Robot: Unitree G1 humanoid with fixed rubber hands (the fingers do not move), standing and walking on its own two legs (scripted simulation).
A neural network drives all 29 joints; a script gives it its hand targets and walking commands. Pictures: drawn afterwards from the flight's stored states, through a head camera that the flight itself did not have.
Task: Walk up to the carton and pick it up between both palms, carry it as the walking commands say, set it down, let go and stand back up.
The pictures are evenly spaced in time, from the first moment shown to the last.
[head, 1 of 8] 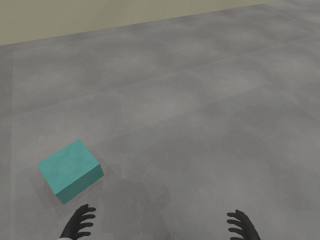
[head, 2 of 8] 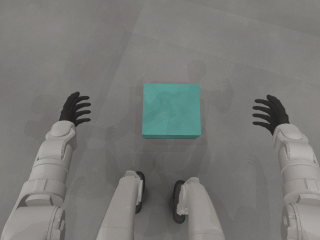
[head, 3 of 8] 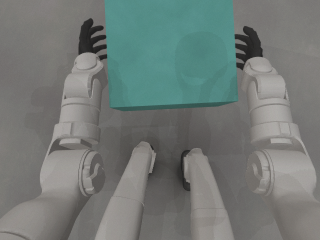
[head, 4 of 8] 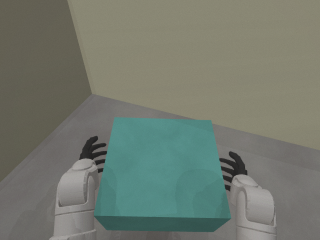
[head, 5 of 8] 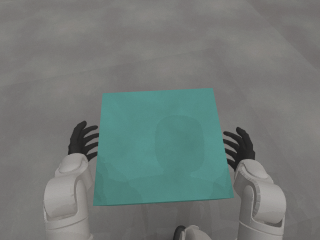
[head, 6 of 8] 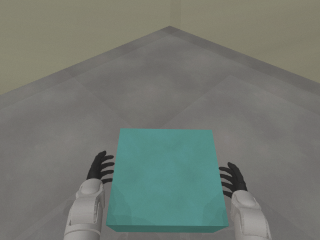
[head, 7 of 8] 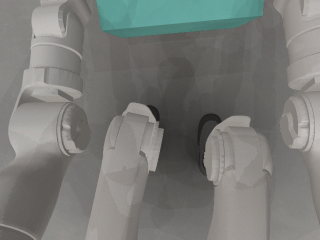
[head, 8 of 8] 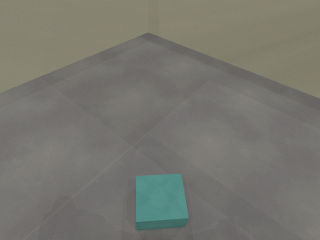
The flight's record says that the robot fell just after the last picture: no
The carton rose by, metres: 0.72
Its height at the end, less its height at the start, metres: +0.00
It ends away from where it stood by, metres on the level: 3.86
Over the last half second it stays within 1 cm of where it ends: yes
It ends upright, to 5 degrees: yes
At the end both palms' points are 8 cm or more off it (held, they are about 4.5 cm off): yes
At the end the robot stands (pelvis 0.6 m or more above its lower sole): yes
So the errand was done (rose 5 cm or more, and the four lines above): yes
